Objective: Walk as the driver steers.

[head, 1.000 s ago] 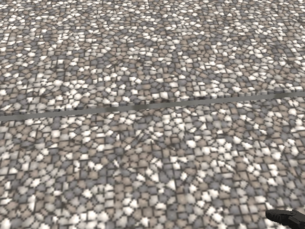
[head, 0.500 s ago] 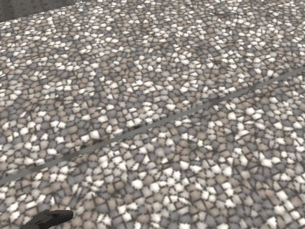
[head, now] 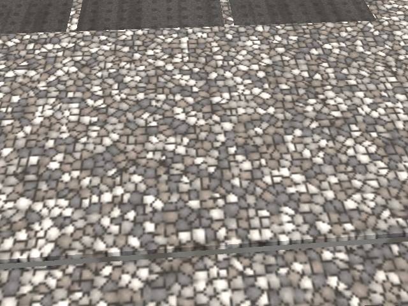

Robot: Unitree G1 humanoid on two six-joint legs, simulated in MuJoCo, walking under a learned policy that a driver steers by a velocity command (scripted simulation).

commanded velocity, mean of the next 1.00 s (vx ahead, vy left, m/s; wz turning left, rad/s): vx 0.50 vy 0.00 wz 0.44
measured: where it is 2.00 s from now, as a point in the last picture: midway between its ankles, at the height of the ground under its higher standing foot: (143, 149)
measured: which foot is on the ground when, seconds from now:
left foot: down 0.00-0.46, up 0.48-0.86, down 0.88-1.00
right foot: up 0.00-0.44, down 0.46-0.96, up 0.98-1.00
